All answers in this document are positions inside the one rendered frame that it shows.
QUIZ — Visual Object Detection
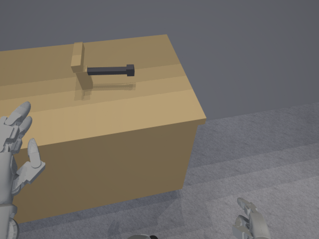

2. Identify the tap lever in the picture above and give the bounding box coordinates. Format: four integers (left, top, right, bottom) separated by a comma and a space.
87, 64, 135, 76

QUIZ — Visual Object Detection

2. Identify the left robot hand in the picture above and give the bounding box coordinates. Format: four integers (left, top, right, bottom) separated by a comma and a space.
0, 101, 45, 204

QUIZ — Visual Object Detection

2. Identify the robot left forearm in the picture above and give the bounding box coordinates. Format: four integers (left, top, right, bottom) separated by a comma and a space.
0, 204, 19, 239

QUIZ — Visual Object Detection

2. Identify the counter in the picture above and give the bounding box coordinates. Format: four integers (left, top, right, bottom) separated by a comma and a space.
0, 34, 206, 224

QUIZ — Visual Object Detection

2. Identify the right robot hand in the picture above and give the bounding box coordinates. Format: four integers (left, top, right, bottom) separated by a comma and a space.
232, 198, 271, 239

